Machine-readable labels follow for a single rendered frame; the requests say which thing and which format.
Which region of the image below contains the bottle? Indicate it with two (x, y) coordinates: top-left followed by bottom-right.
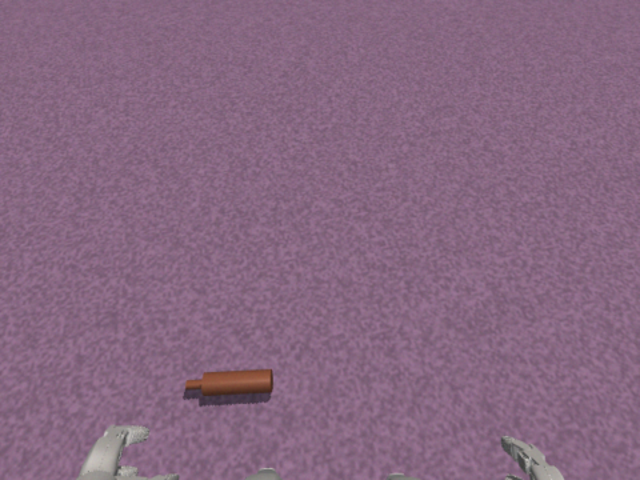
(185, 369), (273, 396)

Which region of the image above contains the right robot hand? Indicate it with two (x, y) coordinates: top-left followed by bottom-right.
(501, 436), (565, 480)

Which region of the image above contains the left robot hand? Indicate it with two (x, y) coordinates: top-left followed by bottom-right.
(78, 425), (179, 480)

